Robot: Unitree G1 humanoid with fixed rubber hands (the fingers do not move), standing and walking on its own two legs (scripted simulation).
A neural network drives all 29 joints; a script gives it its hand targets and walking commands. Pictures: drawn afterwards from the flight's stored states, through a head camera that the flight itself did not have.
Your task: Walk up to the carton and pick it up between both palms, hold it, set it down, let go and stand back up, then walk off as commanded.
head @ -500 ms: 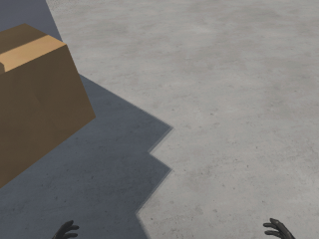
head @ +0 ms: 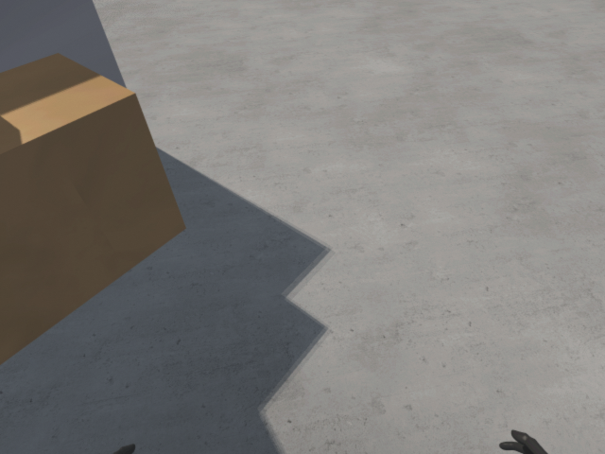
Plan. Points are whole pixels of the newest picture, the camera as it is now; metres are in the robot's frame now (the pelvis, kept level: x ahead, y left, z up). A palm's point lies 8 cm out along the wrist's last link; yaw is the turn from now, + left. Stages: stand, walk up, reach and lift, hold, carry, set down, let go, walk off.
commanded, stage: walk up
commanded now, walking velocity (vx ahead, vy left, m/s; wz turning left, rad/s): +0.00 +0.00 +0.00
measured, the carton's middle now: out of the picture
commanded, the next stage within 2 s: none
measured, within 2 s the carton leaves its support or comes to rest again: neither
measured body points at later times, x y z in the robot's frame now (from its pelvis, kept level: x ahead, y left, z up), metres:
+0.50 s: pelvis +0.04 +0.09 -0.03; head +0.03 +0.11 +0.42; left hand +0.03 +0.48 -0.12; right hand +0.27 -0.19 -0.09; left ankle +0.07 +0.21 -0.73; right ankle +0.04 -0.07 -0.68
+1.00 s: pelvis +0.16 +0.18 +0.00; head +0.19 +0.16 +0.45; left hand -0.03 +0.49 -0.05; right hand +0.48 +0.01 -0.10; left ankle +0.14 +0.35 -0.69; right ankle +0.23 +0.07 -0.73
